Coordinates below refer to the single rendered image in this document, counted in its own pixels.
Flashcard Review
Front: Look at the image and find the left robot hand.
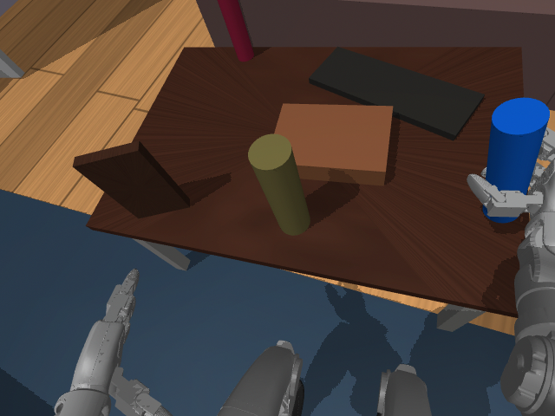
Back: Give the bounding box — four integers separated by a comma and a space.
70, 269, 172, 416

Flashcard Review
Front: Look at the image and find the coffee table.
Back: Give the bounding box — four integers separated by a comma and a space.
86, 47, 529, 332

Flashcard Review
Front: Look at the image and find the right robot arm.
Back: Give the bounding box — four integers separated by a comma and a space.
500, 211, 555, 416

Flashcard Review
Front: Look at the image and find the sofa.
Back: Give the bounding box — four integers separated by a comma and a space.
196, 0, 555, 111

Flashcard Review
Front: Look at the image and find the left robot arm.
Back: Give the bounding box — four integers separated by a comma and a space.
54, 388, 111, 416

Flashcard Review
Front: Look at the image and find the right robot hand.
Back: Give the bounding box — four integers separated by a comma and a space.
467, 127, 555, 220

